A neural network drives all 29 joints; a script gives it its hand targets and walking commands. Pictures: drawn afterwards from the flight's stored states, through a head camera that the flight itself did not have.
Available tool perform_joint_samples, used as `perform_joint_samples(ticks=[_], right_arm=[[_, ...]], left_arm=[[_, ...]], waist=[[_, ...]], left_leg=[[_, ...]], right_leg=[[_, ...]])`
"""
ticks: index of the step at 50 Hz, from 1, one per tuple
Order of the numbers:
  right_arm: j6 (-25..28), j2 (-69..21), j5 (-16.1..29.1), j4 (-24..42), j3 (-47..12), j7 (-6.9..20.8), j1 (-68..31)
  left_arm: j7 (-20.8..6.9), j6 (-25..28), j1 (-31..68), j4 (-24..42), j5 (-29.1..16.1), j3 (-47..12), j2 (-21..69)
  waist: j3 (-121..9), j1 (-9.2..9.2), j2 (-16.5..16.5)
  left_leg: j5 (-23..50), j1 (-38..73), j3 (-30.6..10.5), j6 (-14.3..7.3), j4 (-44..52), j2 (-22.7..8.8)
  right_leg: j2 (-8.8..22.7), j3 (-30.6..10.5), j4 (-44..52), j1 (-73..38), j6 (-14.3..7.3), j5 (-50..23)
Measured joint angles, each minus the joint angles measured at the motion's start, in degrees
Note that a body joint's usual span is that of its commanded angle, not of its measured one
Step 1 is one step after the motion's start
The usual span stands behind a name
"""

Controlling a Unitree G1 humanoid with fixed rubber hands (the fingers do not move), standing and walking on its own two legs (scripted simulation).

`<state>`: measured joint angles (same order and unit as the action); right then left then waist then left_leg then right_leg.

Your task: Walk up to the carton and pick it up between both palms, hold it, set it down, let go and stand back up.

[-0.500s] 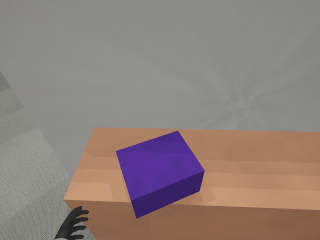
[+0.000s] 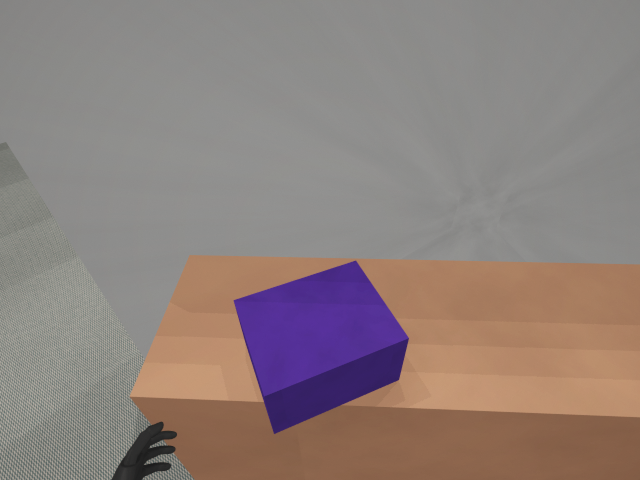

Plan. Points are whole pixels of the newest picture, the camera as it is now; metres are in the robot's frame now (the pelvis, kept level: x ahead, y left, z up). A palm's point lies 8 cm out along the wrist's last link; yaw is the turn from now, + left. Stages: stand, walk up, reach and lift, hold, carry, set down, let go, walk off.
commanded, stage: stand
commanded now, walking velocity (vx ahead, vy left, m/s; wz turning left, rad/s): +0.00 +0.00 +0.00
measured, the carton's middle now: (318, 341) +0.42 +0.03 -0.14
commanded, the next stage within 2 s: none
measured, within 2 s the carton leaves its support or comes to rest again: neither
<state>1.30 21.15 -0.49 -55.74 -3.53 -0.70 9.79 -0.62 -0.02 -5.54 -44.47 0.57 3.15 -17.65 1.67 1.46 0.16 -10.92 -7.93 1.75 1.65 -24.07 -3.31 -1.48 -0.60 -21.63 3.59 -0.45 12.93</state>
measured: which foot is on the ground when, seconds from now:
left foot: down 0.00-1.00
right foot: down 0.00-1.00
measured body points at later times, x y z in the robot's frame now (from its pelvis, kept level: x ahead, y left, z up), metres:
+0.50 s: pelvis +0.00 +0.00 +0.00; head -0.03 +0.01 +0.45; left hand +0.17 +0.28 -0.09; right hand +0.09 -0.30 -0.11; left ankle +0.03 +0.13 -0.74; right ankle -0.01 -0.12 -0.74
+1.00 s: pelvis +0.00 +0.00 +0.00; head -0.03 +0.01 +0.45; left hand +0.16 +0.28 -0.09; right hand +0.08 -0.30 -0.12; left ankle +0.03 +0.13 -0.74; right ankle -0.01 -0.12 -0.74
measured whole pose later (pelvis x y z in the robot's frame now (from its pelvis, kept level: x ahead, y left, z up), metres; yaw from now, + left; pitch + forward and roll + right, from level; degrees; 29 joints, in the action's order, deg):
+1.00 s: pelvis +0.00 +0.00 +0.00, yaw +0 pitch -5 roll -1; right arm 1.2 21.2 -0.5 -57.5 -3.5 -0.7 9.8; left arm -0.5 0.1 -5.5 -48.1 0.6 2.8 -18.0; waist 1.7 1.4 0.2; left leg -10.6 -8.1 1.7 1.6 -24.0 -3.3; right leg -1.5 -0.6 -21.1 3.6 -0.5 12.4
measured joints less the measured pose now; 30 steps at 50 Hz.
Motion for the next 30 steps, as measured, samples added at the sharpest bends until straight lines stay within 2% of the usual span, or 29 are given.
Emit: perform_joint_samples(ticks=[30], right_arm=[[-0.06, 0.07, 0.00, -1.23, 0.00, 0.00, 0.00]], left_arm=[[0.12, 0.07, 0.00, -2.56, 0.00, -0.17, -0.19]], waist=[[0.00, 0.00, 0.00]], left_leg=[[0.21, -0.10, 0.00, 0.00, 0.00, 0.00]], right_leg=[[0.01, 0.00, 0.22, 0.00, 0.00, -0.34]])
